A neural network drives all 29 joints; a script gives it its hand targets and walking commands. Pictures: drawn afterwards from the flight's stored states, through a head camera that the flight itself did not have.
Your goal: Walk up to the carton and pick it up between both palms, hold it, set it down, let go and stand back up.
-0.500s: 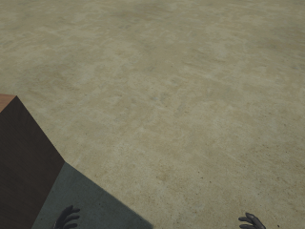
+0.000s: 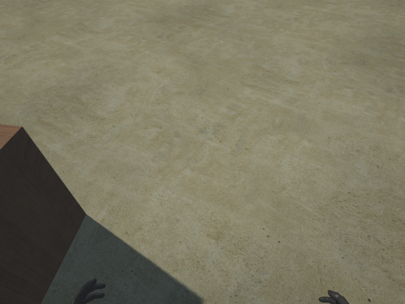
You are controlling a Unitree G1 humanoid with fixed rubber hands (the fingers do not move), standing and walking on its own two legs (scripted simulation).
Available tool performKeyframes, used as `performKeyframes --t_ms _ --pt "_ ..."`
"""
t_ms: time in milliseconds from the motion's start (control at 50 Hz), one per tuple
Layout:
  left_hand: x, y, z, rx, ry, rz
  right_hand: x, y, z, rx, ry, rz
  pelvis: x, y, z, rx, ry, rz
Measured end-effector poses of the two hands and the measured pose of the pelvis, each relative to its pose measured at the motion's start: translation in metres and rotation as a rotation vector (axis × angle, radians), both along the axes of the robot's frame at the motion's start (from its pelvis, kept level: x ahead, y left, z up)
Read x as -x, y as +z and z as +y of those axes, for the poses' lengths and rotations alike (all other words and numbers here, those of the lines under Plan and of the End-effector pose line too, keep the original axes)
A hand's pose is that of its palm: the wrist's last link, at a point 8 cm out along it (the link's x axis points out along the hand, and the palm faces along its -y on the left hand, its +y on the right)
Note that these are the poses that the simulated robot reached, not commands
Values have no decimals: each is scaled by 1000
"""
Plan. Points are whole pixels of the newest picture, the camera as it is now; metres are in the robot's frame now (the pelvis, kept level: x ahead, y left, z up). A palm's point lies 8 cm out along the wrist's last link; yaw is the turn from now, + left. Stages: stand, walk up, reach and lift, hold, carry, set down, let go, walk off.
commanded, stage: stand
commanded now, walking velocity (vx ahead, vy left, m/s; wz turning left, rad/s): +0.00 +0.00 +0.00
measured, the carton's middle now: out of the picture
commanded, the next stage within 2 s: walk up in 0.94 s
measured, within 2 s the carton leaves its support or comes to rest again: neither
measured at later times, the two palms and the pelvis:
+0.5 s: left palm out of the picture +0.11 +0.27 -0.09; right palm out of the picture +0.08 -0.27 -0.10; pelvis -0.02 +0.00 +0.00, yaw +0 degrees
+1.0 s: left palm out of the picture +0.08 +0.27 -0.10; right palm out of the picture +0.05 -0.28 -0.11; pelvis -0.03 +0.00 +0.00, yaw +0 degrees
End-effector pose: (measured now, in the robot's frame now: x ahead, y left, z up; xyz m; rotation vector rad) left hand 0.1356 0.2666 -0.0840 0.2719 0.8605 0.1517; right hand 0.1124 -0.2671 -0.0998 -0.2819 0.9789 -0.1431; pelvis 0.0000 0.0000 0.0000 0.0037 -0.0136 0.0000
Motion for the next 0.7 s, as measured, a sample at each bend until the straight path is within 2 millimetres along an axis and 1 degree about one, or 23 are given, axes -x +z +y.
performKeyframes --t_ms 240,700 --pt "11 -4 3 -2 4 21 11 -1 -3 9 -8 21 5 0 0 0 0 -7" --pt "42 -13 5 0 9 75 43 -6 -8 13 -25 65 23 0 0 0 0 -33"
